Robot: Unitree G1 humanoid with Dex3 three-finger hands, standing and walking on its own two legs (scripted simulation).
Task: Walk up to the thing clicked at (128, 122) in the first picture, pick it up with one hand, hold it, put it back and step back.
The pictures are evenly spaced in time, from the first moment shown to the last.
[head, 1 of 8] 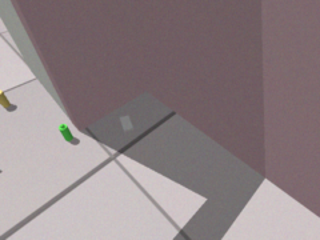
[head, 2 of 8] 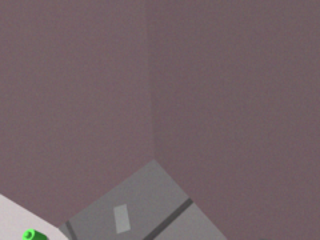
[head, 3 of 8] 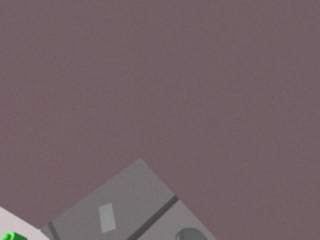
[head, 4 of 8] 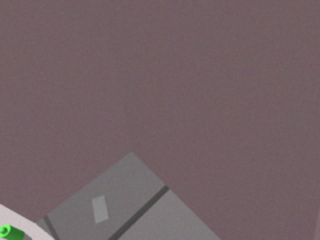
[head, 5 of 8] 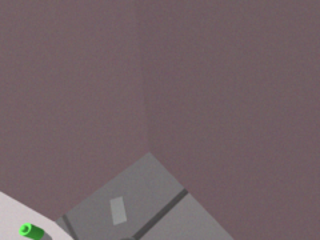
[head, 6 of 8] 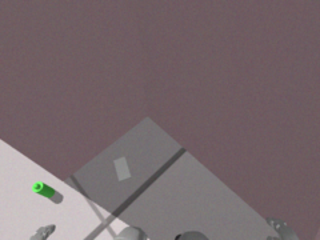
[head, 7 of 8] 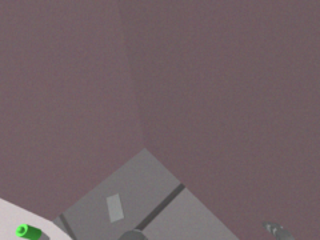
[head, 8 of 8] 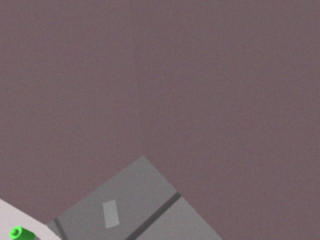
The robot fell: no
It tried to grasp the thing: no
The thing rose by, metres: 0.00
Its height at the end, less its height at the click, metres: +0.00
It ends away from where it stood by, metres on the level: 0.00
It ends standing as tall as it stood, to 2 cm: yes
